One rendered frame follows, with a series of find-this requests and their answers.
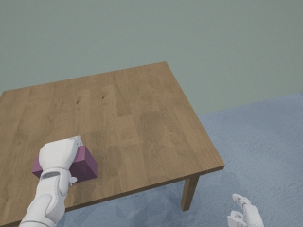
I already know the robot right hand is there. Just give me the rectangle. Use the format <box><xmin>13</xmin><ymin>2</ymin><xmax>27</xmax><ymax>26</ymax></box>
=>
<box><xmin>227</xmin><ymin>193</ymin><xmax>264</xmax><ymax>227</ymax></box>

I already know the left robot forearm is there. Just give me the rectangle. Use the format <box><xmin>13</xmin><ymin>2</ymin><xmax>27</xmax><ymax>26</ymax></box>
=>
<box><xmin>19</xmin><ymin>167</ymin><xmax>70</xmax><ymax>227</ymax></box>

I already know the table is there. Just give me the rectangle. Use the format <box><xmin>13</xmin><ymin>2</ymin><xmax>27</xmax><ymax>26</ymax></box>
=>
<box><xmin>0</xmin><ymin>61</ymin><xmax>225</xmax><ymax>227</ymax></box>

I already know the robot left hand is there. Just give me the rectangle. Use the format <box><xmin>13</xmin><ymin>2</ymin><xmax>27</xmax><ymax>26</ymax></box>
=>
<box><xmin>39</xmin><ymin>135</ymin><xmax>83</xmax><ymax>187</ymax></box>

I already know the sponge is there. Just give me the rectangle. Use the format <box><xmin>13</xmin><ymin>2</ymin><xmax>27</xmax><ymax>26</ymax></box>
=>
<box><xmin>32</xmin><ymin>145</ymin><xmax>98</xmax><ymax>184</ymax></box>

